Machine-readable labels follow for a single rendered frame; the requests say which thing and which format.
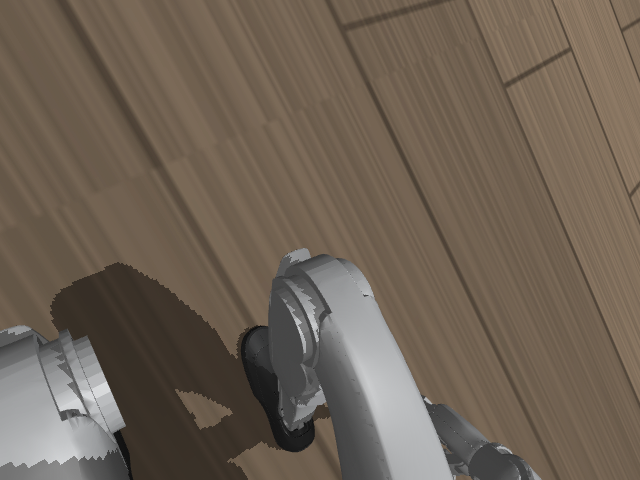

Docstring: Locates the left robot foot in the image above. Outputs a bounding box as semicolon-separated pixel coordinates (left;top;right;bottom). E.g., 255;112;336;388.
113;430;133;480

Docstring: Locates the right robot hand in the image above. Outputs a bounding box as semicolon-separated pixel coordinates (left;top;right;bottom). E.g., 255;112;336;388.
421;395;491;480

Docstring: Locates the right robot arm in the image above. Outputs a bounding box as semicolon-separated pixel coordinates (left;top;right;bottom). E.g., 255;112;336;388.
468;443;542;480

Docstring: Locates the right robot foot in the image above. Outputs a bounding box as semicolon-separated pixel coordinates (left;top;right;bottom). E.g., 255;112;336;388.
241;326;315;452

